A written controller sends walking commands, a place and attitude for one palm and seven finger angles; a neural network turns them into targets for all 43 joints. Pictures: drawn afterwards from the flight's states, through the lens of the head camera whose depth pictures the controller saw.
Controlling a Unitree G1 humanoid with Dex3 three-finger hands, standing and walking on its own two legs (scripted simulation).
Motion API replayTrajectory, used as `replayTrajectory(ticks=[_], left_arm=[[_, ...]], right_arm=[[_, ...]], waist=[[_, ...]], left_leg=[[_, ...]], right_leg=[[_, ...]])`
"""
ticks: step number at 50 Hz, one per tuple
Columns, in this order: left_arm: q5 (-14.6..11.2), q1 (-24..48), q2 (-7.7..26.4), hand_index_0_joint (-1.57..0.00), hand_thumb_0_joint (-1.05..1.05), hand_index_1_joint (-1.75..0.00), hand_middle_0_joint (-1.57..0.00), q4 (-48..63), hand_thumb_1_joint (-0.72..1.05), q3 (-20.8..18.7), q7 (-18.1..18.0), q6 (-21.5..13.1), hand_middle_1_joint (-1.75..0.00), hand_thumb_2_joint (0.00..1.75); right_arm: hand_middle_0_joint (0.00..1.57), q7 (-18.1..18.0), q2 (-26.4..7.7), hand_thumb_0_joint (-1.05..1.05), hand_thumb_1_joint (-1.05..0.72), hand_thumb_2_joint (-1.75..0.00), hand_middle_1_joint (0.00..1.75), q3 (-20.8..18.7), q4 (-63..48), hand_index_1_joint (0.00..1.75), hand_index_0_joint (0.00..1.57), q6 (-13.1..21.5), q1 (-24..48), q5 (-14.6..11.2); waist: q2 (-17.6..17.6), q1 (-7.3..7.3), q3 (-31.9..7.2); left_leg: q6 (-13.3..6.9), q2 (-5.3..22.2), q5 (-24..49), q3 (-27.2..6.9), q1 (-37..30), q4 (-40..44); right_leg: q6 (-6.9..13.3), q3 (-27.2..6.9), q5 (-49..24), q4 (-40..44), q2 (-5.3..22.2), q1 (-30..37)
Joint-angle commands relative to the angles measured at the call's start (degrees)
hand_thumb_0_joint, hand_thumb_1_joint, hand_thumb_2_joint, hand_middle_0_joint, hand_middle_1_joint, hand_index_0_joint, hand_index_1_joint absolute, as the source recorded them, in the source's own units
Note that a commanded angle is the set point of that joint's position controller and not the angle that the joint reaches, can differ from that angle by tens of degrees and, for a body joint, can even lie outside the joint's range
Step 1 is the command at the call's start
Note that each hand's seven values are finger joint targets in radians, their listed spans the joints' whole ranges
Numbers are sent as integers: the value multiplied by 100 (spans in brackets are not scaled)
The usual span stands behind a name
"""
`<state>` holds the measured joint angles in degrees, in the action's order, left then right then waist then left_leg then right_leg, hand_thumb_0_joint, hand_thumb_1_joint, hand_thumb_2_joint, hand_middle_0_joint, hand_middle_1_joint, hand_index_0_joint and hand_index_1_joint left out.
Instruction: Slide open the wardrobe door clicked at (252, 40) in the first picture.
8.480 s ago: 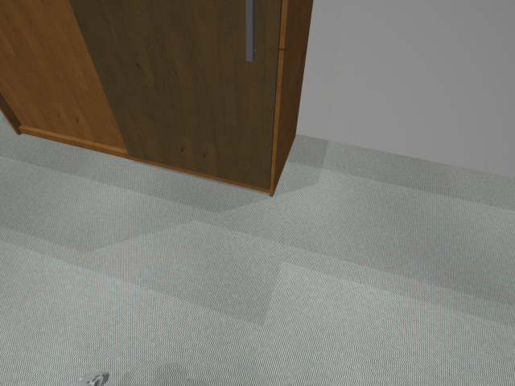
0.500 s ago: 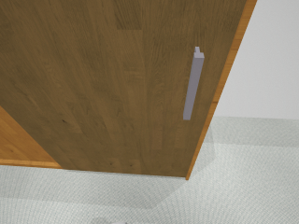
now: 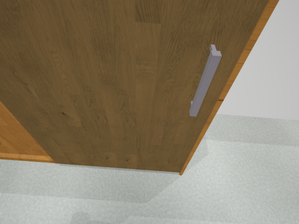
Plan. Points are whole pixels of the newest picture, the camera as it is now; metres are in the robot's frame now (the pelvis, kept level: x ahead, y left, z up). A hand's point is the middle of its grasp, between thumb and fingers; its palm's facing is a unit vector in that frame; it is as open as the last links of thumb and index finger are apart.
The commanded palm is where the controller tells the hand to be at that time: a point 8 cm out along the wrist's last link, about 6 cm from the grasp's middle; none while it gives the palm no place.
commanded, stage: come to a stop and stand still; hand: right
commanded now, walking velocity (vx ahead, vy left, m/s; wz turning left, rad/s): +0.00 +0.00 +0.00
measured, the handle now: (201, 84) +0.50 -0.14 +0.10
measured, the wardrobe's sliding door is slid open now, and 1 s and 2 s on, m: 0.00 0.00 0.00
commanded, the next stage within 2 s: look again from close up in 1.30 s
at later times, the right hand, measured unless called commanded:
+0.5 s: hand out of the picture -0.04 -0.20 -0.17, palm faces +0.02 +0.98 -0.18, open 7.4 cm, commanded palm none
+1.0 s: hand out of the picture +0.00 -0.24 -0.17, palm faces +0.01 +0.96 -0.26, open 7.4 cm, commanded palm none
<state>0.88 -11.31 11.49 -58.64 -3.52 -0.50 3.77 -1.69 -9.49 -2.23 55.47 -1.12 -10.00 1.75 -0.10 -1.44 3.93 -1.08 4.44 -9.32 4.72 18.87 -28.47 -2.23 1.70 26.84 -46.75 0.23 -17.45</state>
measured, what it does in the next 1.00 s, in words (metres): steps on the spot: right foot, then left foot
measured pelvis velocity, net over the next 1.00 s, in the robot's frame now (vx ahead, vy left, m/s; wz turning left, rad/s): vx -0.05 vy -0.04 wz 0.00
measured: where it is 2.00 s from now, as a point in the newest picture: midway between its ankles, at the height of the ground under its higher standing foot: outside the picture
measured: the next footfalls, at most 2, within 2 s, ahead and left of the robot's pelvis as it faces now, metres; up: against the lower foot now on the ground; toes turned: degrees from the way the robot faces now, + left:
right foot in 0.08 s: +0.00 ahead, -0.14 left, +0.00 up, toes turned -2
left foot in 0.32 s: +0.01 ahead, +0.09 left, +0.00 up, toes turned +2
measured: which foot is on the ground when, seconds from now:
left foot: down 0.00-0.12, up 0.14-0.30, down 0.32-1.00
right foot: up 0.00-0.06, down 0.08-1.00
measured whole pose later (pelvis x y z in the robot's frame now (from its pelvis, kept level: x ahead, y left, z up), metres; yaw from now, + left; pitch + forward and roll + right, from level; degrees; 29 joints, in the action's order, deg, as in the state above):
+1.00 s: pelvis -0.05 -0.04 +0.00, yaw +0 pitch -2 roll +0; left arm 1.1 -16.4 13.2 -57.6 -1.3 -1.3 -0.8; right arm -1.6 -13.4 -0.3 57.2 0.4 -16.1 0.9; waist -0.2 0.8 -0.4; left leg 0.2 1.3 -14.6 2.1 13.4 -30.2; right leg 1.2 2.5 16.7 -31.0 0.2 -12.1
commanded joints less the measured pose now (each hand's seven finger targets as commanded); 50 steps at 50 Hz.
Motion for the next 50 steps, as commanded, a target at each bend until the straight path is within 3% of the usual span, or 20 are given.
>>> replayTrajectory(ticks=[1,3,4,5,6,10,12,14,16,17,18,19,25,35,36,37,38,41,44,50], left_arm=[[-42,-679,152,-20,0,-30,-20,181,90,19,-5,-226,-30,90],[-21,-1004,307,-20,0,-30,-20,58,90,32,-27,-302,-30,90],[30,-883,580,-20,0,-30,-20,145,90,0,-37,-317,-30,90],[53,-570,826,-20,0,-30,-20,303,90,-5,-59,-307,-30,90],[49,-177,744,-20,0,-30,-20,324,90,17,-86,-349,-30,90],[17,-1,571,-20,0,-30,-20,206,90,113,-173,-394,-30,90],[13,-292,555,-20,0,-30,-20,35,90,111,-185,-434,-30,90],[-37,-508,514,-20,0,-30,-20,-138,90,105,-198,-467,-30,90],[-102,-666,283,-20,0,-30,-20,-198,90,127,-167,-504,-30,90],[-101,-671,193,-20,0,-30,-20,-222,90,158,-153,-502,-30,90],[-74,-661,181,-20,0,-30,-20,-272,90,169,-158,-450,-30,90],[-65,-670,245,-20,0,-30,-20,-300,90,166,-156,-432,-30,90],[-47,-707,196,-20,0,-30,-20,-480,90,242,-141,-456,-30,90],[-45,-923,83,-20,0,-30,-20,-576,90,249,-154,-492,-30,90],[13,-613,866,-20,0,-30,-20,118,90,214,-76,-544,-30,90],[53,-659,835,-20,0,-30,-20,236,90,87,-130,-691,-30,90],[36,-675,724,-20,0,-30,-20,266,90,93,-155,-691,-30,90],[53,-792,614,-20,0,-30,-20,399,90,104,-139,-574,-30,90],[19,-732,818,-20,0,-30,-20,460,90,38,-123,-579,-30,90],[8,-331,1215,-20,0,-30,-20,568,90,32,-85,-613,-30,90]], right_arm=[[20,-43,-1221,0,-90,-90,30,-312,-88,30,20,21,-230,-4],[20,-27,-941,0,-90,-90,30,-236,-112,30,20,-31,-162,-83],[20,7,-704,0,-90,-90,30,-175,-170,30,20,-67,-139,-114],[20,37,-537,0,-90,-90,30,-149,-204,30,20,-75,-84,-115],[20,18,-548,0,-90,-90,30,-149,-106,30,20,-128,-4,-47],[20,71,-474,0,-90,-90,30,-76,276,30,20,-82,-410,-49],[20,65,-360,0,-90,-90,30,6,314,30,20,-1,-400,-70],[20,32,-370,0,-90,-90,30,49,506,30,20,85,-676,-99],[20,-29,-624,0,-90,-90,30,60,676,30,20,172,-813,-109],[20,-41,-637,0,-90,-90,30,85,709,30,20,188,-835,-113],[20,-38,-640,0,-90,-90,30,72,763,30,20,216,-758,-120],[20,-32,-576,0,-90,-90,30,105,777,30,20,213,-694,-128],[20,-35,-425,0,-90,-90,30,123,824,30,20,144,-730,-126],[20,-45,-344,0,-90,-90,30,131,873,30,20,170,-918,-126],[20,-29,-1350,0,-90,-90,30,171,319,30,20,322,-761,16],[20,-57,-961,0,-90,-90,30,24,296,30,20,334,-893,-41],[20,-50,-976,0,-90,-90,30,61,227,30,20,346,-847,-61],[20,-42,-885,0,-90,-90,30,79,62,30,20,308,-843,-57],[20,-39,-1110,0,-90,-90,30,3,-115,30,20,303,-685,-57],[20,-15,-1459,0,-90,-90,30,-30,-282,30,20,320,-463,-82]], waist=[[1074,61,-786],[343,192,-727],[-579,172,-385],[-967,94,-38],[-1665,45,231],[-933,-62,130],[-726,22,-89],[-541,3,-395],[-50,114,-497],[-67,146,-514],[602,186,-520],[771,202,-374],[176,138,102],[-32,114,61],[139,267,554],[-362,158,-496],[-473,205,-996],[403,234,-477],[81,251,41],[-46,170,-150]], left_leg=[[-594,1043,-47,-1305,-606,982],[-149,581,-1065,-945,211,555],[125,102,-1400,-524,464,144],[277,-128,-1200,-122,116,-367],[302,-169,-1246,-211,-107,-923],[261,-193,-1222,-406,90,-1537],[304,-163,-1173,-308,32,-688],[326,-139,-172,-303,-569,538],[110,345,1367,-850,-1225,771],[12,502,1570,-891,-1152,641],[-55,433,1381,-961,-975,646],[-51,411,949,-944,-730,761],[59,181,-382,-882,-506,1009],[56,157,-178,-807,-626,967],[-44,3,84,-676,-553,638],[-94,190,-182,-769,-887,337],[-171,186,-30,-796,-998,289],[-217,245,-631,-1011,-620,583],[-233,188,-650,-978,-240,550],[-174,156,142,-879,-658,410]], right_leg=[[73,182,-686,1721,-21,616],[206,-121,-1109,2677,273,1405],[478,-1062,-589,3170,989,858],[763,-1558,85,3668,1543,-187],[856,-1754,264,4065,1580,-717],[937,-931,-1527,3493,1142,81],[974,-844,-2886,3085,1139,801],[786,-700,-3636,2554,963,1153],[435,-472,-3019,2321,611,789],[354,-408,-2748,2417,529,844],[268,-340,-2393,2426,508,946],[258,-313,-2117,2492,499,1032],[318,-414,-1445,2912,524,701],[322,-438,-1438,2966,545,587],[236,-537,-2101,2731,335,321],[325,-567,-1871,2365,530,412],[397,-600,-1889,2224,490,572],[438,-478,-1325,2019,368,165],[471,-534,-1421,2157,425,62],[490,-590,-1916,2349,548,129]])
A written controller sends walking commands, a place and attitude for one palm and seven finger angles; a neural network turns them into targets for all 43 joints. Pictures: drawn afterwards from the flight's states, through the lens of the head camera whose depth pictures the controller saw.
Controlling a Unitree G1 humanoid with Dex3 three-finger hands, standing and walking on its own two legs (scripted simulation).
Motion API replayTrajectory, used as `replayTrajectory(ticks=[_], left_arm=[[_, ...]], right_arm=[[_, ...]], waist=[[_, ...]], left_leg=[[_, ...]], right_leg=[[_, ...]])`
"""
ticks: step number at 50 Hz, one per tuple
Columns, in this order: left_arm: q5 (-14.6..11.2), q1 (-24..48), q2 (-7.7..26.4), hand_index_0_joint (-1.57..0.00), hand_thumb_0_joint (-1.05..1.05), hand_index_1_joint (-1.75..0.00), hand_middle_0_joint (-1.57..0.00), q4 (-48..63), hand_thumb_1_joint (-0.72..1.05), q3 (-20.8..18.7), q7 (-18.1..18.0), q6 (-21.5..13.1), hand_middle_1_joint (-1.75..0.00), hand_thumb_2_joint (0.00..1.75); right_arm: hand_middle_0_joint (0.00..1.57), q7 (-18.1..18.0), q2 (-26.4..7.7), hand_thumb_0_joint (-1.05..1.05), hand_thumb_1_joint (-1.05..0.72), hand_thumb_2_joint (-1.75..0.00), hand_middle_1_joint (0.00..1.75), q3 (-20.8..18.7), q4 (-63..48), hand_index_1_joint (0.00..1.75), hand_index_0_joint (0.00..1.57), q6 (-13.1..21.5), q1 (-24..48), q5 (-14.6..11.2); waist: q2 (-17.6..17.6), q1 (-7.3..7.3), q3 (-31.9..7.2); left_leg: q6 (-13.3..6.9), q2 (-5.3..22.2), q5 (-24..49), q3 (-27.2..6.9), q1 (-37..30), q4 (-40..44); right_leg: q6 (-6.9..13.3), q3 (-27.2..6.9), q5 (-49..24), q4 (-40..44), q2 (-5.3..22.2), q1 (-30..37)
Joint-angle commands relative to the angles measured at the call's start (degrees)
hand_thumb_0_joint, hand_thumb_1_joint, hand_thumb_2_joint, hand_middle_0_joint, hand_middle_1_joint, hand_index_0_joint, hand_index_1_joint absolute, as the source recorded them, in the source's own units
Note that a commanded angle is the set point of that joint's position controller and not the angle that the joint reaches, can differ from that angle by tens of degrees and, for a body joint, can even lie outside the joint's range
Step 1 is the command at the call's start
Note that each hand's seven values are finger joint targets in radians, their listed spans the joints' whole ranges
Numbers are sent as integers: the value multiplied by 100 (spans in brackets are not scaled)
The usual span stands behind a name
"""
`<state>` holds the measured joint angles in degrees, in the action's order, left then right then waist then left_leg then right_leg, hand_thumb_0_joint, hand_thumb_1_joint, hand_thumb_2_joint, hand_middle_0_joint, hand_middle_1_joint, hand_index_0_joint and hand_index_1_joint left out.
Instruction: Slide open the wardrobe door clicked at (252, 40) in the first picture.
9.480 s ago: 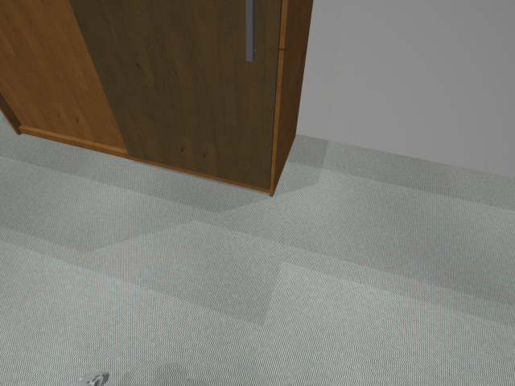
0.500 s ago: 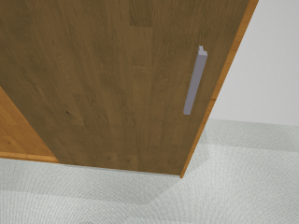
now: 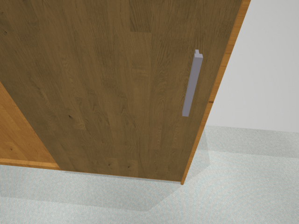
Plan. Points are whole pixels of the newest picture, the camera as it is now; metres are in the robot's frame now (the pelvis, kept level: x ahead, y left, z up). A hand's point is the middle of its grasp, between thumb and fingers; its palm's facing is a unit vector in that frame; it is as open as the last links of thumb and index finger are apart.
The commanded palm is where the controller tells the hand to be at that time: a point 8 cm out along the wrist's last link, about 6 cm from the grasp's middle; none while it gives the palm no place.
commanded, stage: come to a stop and stand still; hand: right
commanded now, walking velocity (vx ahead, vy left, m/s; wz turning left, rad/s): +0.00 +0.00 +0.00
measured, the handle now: (190, 85) +0.54 -0.10 +0.10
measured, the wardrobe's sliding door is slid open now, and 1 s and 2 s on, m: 0.00 0.00 0.00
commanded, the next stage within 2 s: look again from close up in 0.30 s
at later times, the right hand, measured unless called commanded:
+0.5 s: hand out of the picture +0.05 -0.25 -0.15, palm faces -0.03 +0.94 -0.33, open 7.4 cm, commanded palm none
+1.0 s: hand out of the picture +0.03 -0.23 -0.16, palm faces -0.02 +0.96 -0.29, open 7.4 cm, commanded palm none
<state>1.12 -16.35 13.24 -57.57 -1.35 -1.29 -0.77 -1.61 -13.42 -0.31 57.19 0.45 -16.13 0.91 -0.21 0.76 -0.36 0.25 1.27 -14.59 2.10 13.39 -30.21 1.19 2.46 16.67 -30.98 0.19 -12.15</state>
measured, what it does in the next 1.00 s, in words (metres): stands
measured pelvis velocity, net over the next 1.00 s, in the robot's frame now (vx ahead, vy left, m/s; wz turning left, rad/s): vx -0.01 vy -0.01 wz -0.01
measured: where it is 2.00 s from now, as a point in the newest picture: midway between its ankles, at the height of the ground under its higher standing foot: outside the picture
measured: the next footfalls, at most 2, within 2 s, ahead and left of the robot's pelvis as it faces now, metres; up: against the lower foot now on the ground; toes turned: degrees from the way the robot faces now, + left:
none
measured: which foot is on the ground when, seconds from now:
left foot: down 0.00-1.00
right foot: down 0.00-1.00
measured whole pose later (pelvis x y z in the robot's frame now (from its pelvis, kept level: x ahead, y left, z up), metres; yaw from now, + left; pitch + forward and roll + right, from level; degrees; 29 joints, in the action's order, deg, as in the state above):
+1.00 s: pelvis -0.01 -0.01 +0.01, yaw -1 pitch -3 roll +0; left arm 0.5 -9.7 15.9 -63.5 0.0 0.4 -0.2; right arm -1.0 -16.2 1.3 61.3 0.2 -11.6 0.9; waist 0.5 0.2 2.6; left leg 1.4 2.6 -8.6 2.4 9.9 -21.1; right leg 2.0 2.2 10.4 -21.6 -1.4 -8.9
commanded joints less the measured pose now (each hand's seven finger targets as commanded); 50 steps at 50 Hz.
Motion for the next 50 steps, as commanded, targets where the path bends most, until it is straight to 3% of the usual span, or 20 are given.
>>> replayTrajectory(ticks=[1,10,18,50], left_arm=[[-13,241,1066,-20,0,-30,-20,476,90,-175,11,-159,-30,90],[-7,755,1515,-20,0,-30,-20,495,90,-160,112,-121,-30,90],[-30,885,1624,-20,0,-30,-20,351,90,-126,146,-110,-30,90],[-72,771,1364,-20,0,-30,-20,-256,90,-80,119,-69,-30,90]], right_arm=[[20,-18,-1089,0,-90,-90,30,-212,-476,30,20,164,159,7],[20,54,-1501,0,-90,-90,30,-176,-526,30,20,142,646,19],[20,69,-1599,0,-90,-90,30,-124,-387,30,20,142,723,15],[20,10,-1289,0,-90,-90,30,-65,131,30,20,119,495,16]], waist=[[-59,-86,265],[-8,-57,218],[-16,-60,77],[18,-62,173]], left_leg=[[-301,478,664,-621,-146,616],[-208,535,-33,-665,-138,985],[-171,586,76,-622,-294,1111],[-88,639,439,-512,-526,1274]], right_leg=[[161,-672,-910,795,557,-385],[103,-777,-135,1242,583,-323],[73,-797,-166,1370,593,-207],[-11,-795,-447,1582,627,2]])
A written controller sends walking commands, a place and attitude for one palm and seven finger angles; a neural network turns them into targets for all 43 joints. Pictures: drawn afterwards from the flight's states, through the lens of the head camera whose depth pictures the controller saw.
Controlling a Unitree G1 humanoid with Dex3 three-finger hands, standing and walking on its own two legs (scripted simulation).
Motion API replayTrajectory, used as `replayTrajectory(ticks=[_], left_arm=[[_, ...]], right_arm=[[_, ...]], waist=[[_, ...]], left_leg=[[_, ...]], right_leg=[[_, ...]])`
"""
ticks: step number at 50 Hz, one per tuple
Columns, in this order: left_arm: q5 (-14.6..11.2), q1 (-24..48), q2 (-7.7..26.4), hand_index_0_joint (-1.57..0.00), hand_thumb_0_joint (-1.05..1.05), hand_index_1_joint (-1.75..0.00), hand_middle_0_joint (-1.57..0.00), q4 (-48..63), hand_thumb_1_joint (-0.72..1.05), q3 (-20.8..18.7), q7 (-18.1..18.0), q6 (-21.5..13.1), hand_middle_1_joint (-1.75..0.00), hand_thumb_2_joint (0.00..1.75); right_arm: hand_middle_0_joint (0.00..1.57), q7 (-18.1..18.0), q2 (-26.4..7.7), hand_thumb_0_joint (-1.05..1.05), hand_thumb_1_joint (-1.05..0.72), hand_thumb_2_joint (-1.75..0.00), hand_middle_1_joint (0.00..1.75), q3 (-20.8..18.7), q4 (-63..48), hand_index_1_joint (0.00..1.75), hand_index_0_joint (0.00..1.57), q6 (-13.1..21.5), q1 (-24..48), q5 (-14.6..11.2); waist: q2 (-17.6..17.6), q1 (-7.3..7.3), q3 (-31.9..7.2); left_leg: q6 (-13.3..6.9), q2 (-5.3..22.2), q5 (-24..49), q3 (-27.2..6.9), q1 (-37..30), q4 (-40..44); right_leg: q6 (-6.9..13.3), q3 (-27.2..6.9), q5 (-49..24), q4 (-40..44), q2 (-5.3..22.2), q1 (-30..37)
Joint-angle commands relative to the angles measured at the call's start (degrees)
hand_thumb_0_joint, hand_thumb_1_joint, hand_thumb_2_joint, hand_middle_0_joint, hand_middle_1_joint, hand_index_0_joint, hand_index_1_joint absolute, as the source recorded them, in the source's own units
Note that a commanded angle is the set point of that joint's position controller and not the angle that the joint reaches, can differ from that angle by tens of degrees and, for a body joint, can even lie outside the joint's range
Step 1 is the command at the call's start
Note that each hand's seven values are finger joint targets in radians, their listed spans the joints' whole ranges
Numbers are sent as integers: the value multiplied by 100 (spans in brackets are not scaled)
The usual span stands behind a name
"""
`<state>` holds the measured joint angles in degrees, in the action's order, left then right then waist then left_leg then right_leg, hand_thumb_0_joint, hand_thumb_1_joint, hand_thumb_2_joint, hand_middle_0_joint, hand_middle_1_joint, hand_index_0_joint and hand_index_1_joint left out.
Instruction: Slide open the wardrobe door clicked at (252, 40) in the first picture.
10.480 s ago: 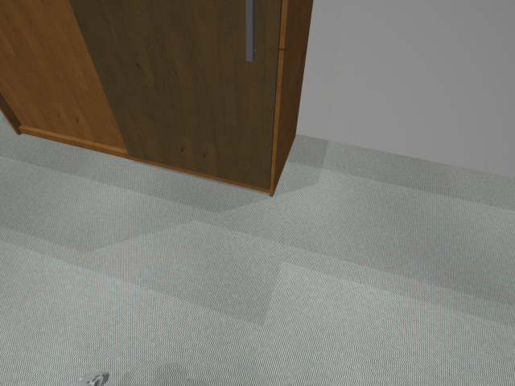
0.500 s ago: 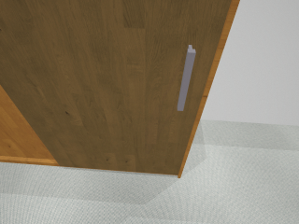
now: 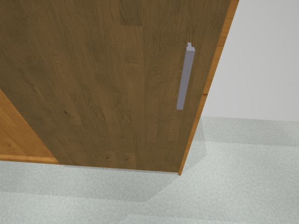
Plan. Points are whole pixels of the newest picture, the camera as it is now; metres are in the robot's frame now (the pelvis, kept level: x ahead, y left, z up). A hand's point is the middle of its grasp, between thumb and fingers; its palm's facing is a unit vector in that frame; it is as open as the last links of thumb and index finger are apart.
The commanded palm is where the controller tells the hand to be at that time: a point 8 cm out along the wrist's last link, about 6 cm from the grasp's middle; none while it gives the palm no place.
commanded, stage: look again from close up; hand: right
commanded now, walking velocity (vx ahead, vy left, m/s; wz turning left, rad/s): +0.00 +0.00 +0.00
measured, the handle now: (184, 79) +0.56 -0.08 +0.09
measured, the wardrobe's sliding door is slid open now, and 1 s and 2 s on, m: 0.00 0.00 0.00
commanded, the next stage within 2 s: raise the hand with hooked fingers in 1.60 s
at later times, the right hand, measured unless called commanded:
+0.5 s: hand out of the picture +0.07 -0.23 -0.16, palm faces -0.03 +0.95 -0.31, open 7.4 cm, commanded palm none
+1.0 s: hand out of the picture +0.08 -0.22 -0.16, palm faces -0.03 +0.95 -0.30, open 7.4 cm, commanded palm none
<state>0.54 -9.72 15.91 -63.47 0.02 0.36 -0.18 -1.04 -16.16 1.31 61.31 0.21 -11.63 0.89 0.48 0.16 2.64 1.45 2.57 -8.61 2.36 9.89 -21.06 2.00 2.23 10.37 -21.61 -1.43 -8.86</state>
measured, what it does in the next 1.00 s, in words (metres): stands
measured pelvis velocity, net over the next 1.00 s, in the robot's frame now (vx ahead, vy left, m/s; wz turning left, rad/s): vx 0.02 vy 0.01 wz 0.00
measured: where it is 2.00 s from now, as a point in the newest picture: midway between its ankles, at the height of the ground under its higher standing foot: outside the picture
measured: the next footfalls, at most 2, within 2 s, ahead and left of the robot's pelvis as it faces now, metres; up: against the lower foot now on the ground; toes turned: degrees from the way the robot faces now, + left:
none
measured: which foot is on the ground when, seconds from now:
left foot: down 0.00-1.00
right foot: down 0.00-1.00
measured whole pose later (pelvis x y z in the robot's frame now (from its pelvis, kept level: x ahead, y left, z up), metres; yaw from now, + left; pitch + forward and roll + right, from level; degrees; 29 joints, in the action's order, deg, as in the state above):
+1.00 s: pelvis +0.02 +0.01 +0.00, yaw +0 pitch -2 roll +0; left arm 0.6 -8.0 17.3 -64.2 0.6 0.2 -0.4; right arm -0.8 -17.5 1.1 62.1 0.6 -9.7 0.7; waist 0.4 0.0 2.3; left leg 0.7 1.6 -9.2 3.0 7.1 -18.3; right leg 1.0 1.6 10.7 -18.7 -0.6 -6.1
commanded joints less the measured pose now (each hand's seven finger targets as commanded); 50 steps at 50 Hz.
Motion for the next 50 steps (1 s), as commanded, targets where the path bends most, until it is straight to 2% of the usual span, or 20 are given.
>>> replayTrajectory(ticks=[1,8,11,12,15,18,23,33,39,50], left_arm=[[-18,96,1088,-20,0,-30,-20,346,90,-220,-43,-130,-30,90],[-12,183,1134,-20,0,-30,-20,338,90,-213,-45,-132,-30,90],[-14,173,1147,-20,0,-30,-20,338,90,-211,-43,-140,-30,90],[-15,211,1163,-20,0,-30,-20,330,90,-214,-42,-144,-30,90],[-12,230,1197,-20,0,-30,-20,328,90,-210,-42,-135,-30,90],[-11,249,1204,-20,0,-30,-20,314,90,-200,-41,-135,-30,90],[-18,244,1229,-20,0,-30,-20,307,90,-187,-44,-140,-30,90],[-12,290,1252,-20,0,-30,-20,273,90,-169,-49,-137,-30,90],[-18,268,1263,-20,0,-30,-20,264,90,-168,-57,-156,-30,90],[-11,313,1273,-20,0,-30,-20,254,90,-159,-69,-153,-30,90]], right_arm=[[20,-53,-1013,0,-90,-90,30,-229,-296,30,20,148,28,21],[20,-46,-1057,0,-90,-90,30,-243,-287,30,20,149,124,20],[20,-46,-1082,0,-90,-90,30,-251,-289,30,20,163,122,21],[20,-46,-1088,0,-90,-90,30,-247,-282,30,20,166,136,17],[20,-38,-1119,0,-90,-90,30,-250,-282,30,20,166,185,11],[20,-36,-1140,0,-90,-90,30,-251,-286,30,20,161,200,12],[20,-30,-1180,0,-90,-90,30,-255,-270,30,20,175,221,7],[20,-22,-1191,0,-90,-90,30,-251,-247,30,20,167,242,1],[20,-23,-1217,0,-90,-90,30,-258,-232,30,20,193,263,-4],[20,-21,-1219,0,-90,-90,30,-263,-213,30,20,183,294,-3]], waist=[[-79,-13,-207],[-75,-13,-92],[11,-13,-260],[-78,-17,-263],[15,-4,-189],[-103,-9,-203],[29,-16,-231],[-85,-26,-189],[21,-13,-402],[-57,-19,-259]], left_leg=[[-210,506,-44,-537,-232,353],[-206,506,-52,-547,-212,394],[-209,525,124,-520,-296,386],[-210,542,135,-524,-298,400],[-212,531,32,-547,-257,447],[-210,534,35,-544,-293,456],[-217,550,123,-546,-350,496],[-223,550,126,-564,-345,536],[-232,570,482,-546,-484,503],[-231,561,452,-545,-456,551]], right_leg=[[-80,-778,35,607,800,-270],[-98,-779,30,671,794,-288],[-88,-757,-222,615,814,-146],[-85,-751,-252,611,808,-137],[-103,-759,-158,645,795,-143],[-109,-754,-139,669,806,-140],[-106,-734,-249,650,810,-112],[-112,-735,-274,673,806,-75],[-110,-716,-621,596,825,74],[-121,-702,-587,671,840,74]])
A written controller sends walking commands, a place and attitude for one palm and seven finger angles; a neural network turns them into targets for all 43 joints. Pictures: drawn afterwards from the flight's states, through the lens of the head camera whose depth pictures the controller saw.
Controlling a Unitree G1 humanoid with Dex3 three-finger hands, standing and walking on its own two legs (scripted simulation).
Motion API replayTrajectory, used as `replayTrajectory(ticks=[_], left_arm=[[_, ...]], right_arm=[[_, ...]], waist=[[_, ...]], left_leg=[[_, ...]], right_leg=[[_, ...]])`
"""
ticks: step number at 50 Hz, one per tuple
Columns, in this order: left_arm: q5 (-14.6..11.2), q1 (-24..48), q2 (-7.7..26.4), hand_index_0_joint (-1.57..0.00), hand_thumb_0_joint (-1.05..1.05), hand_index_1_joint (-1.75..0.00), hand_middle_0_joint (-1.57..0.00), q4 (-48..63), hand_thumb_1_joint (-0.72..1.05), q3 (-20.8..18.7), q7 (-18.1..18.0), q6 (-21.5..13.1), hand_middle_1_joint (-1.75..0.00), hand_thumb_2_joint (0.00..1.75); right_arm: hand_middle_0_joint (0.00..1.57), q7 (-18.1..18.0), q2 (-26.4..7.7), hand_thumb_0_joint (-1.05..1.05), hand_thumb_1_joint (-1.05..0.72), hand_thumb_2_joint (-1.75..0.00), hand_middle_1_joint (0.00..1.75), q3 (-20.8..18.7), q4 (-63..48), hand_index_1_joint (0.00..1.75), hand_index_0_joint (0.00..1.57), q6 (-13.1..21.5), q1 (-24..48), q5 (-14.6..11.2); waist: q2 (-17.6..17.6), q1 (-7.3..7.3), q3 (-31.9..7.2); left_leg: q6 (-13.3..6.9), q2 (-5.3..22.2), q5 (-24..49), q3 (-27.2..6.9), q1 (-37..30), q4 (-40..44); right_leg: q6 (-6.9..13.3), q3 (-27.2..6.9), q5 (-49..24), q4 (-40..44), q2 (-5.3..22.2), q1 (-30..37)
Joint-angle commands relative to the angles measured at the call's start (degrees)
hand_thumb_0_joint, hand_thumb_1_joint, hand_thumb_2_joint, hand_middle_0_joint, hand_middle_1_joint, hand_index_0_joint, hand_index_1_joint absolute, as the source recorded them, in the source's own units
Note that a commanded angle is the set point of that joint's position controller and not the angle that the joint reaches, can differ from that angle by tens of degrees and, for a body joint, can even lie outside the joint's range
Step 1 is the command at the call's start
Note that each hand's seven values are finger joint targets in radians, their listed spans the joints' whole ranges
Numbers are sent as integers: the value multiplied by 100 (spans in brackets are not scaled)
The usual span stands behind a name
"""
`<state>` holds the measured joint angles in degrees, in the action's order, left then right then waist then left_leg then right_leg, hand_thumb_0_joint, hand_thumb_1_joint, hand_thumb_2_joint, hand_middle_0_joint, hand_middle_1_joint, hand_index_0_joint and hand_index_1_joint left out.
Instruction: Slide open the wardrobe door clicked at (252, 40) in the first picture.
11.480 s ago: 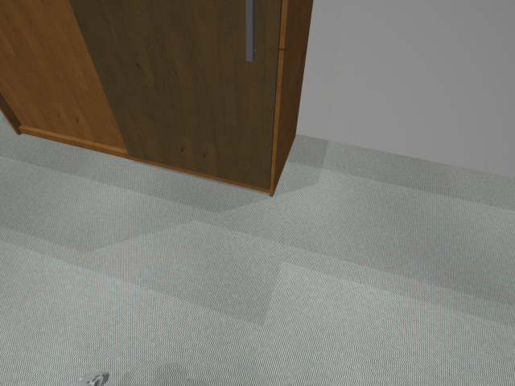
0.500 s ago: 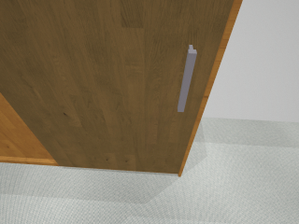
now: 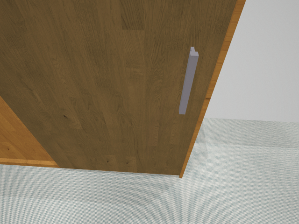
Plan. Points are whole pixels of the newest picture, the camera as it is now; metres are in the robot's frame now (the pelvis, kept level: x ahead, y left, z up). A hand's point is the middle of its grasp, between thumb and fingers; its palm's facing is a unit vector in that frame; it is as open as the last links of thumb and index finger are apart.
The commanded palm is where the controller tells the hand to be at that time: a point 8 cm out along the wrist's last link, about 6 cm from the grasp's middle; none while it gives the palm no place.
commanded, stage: look again from close up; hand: right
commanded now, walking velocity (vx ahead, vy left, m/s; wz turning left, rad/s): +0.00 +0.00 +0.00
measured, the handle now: (186, 83) +0.54 -0.09 +0.09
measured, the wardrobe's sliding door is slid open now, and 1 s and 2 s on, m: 0.00 0.00 0.00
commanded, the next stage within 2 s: raise the hand with hooked fingers in 0.60 s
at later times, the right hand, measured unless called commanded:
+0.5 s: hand out of the picture +0.06 -0.24 -0.16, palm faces -0.03 +0.95 -0.31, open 7.4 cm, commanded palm none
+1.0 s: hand (246, 210) +0.18 -0.23 -0.03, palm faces +0.03 +1.00 -0.07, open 8.0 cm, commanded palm +0.13 -0.29 -0.04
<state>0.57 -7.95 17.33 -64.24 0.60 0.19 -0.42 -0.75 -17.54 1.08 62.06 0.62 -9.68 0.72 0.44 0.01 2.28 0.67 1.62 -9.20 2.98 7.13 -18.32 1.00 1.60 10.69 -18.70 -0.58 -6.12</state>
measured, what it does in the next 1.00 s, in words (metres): lowers itself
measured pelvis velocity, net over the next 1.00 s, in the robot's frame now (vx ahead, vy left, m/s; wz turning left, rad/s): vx -0.03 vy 0.01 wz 0.01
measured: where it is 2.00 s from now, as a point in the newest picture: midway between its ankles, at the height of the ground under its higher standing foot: outside the picture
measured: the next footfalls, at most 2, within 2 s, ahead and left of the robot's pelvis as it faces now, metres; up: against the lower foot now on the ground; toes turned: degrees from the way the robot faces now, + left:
none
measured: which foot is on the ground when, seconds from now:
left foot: down 0.00-1.00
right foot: down 0.00-1.00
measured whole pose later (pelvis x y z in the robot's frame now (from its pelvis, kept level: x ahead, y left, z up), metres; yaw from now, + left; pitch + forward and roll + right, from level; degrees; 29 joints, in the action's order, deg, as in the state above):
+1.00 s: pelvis -0.03 +0.01 -0.07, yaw +0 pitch +9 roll +0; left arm 0.0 -11.4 13.6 -34.9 -0.6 1.4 -17.0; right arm 28.2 -16.0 -19.5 21.5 36.1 -14.8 -20.4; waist 2.4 -0.3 -5.6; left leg -0.6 2.0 -23.8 2.3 40.7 -55.1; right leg 0.5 1.9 25.2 -54.9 0.4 -39.1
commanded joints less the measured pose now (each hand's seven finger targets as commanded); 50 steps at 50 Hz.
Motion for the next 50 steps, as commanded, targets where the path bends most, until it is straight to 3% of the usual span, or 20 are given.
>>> replayTrajectory(ticks=[1,34,35,36,37,38,39,40,41,42,43,45,46,47,48,50], left_arm=[[-14,101,1110,-20,0,-30,-20,340,90,-212,-52,-132,-30,90],[-21,156,1222,-20,0,-30,-20,333,90,-215,-68,-157,-30,90],[-61,-54,558,-20,0,-30,-20,584,90,-146,-18,-213,-30,90],[-80,155,744,-20,0,-30,-20,2098,90,-565,-512,-592,-30,90],[-121,-24,456,-20,0,-30,-20,2243,90,-130,-630,-1122,-30,90],[-101,-369,561,-20,0,-30,-20,2343,90,-296,-474,-1325,-30,90],[-124,-243,663,-20,0,-30,-20,2569,90,-356,-386,-1432,-30,90],[-93,-303,702,-20,0,-30,-20,2653,90,-535,-334,-1515,-30,90],[-57,-357,662,-20,0,-30,-20,2780,90,-567,-249,-1566,-30,90],[-69,-224,654,-20,0,-30,-20,2889,90,-552,-151,-1637,-30,90],[-65,-87,624,-20,0,-30,-20,3024,90,-559,-90,-1707,-30,90],[-91,34,593,-20,0,-30,-20,3314,90,-550,44,-1860,-30,90],[-109,-77,651,-20,0,-30,-20,3452,90,-589,116,-1931,-30,90],[-96,49,708,-20,0,-30,-20,3707,90,-559,149,-2011,-30,90],[-131,55,726,-20,0,-30,-20,3941,90,-555,128,-2040,-30,90],[-220,55,719,-20,0,-30,-20,4337,90,-506,0,-2050,-30,90]], right_arm=[[20,-52,-1073,0,-90,-90,30,-239,-285,30,20,143,58,20],[20,-26,-1161,0,-90,-90,30,-266,-233,30,20,136,102,17],[20,-238,-410,0,-90,-90,30,-139,-126,30,20,225,-430,31],[20,-90,-3211,0,-88,-89,32,-3248,-7112,32,20,1220,3526,-706],[20,45,-1170,0,-85,-88,33,-1332,-5774,33,20,1130,801,-667],[21,94,-812,0,-83,-87,34,-1886,-5238,34,21,964,-225,-996],[21,293,-482,0,-81,-86,36,-1459,-5692,36,21,1187,284,-1076],[21,507,-528,0,-78,-85,37,-1813,-5151,37,21,1493,-4,-1205],[21,786,-171,0,-76,-84,39,-1906,-4409,39,21,1838,-955,-1374],[21,1110,47,0,-74,-83,40,-1840,-4185,40,21,2305,-1118,-1558],[21,1468,127,0,-71,-82,42,-1948,-3942,42,21,2784,-1438,-1720],[22,2290,-51,0,-67,-80,45,-2208,-3913,45,22,3678,-1649,-2013],[22,2715,-525,0,-64,-79,47,-2612,-3972,47,22,4013,-1564,-2071],[22,3203,-717,0,-62,-78,48,-2569,-4370,48,22,4196,-1208,-2188],[22,3483,-924,0,-60,-77,50,-2776,-4425,50,22,4084,-1197,-2357],[22,3748,-1115,0,-55,-75,53,-3025,-5047,53,22,3586,-1051,-2806]], waist=[[-56,-17,-292],[-80,-25,-267],[-352,9,-202],[-1883,195,-1935],[-1615,-211,-2071],[-529,-2,-1565],[-232,163,-952],[356,119,-577],[588,0,2],[789,-82,15],[932,-223,-26],[486,-385,-559],[-65,-458,-907],[-238,-404,-1379],[57,-441,-1736],[180,-483,-2157]], left_leg=[[-153,658,606,-593,-238,265],[-147,680,525,-572,-278,346],[-51,782,1162,-616,24,-204],[-160,63,1730,-180,-199,-391],[-440,-1,1155,218,-268,-692],[-298,-171,668,261,181,-744],[-241,-173,560,266,674,-842],[-202,-161,176,316,1092,-959],[-237,-204,-227,387,1449,-1130],[-226,-183,-659,371,1919,-1488],[-238,-160,-1098,318,2370,-1885],[-293,-96,-1572,95,2951,-2629],[-386,-79,-1431,-80,2963,-3008],[-379,-45,-1455,-206,3057,-3258],[-349,-64,-1552,-247,3095,-3419],[-247,-33,-1903,-549,2935,-3284]], right_leg=[[-11,-639,-721,348,763,-178],[-8,-683,-722,442,768,-133],[-100,-217,-846,-488,825,-387],[-250,-249,-1446,-406,-30,857],[-391,81,-2745,-254,53,1054],[-270,-124,-2598,-480,195,556],[-169,-259,-1812,-739,126,-23],[-133,-285,-988,-927,127,-652],[-166,-326,-337,-1086,45,-1293],[-164,-337,264,-1417,-10,-1874],[-170,-294,722,-1796,-37,-2426],[-200,-198,1143,-2577,-117,-3142],[-218,-177,1014,-2917,-138,-3291],[-192,-186,1018,-3196,-130,-3459],[-137,-210,1052,-3320,-96,-3553],[-46,-126,1158,-3507,-109,-3737]])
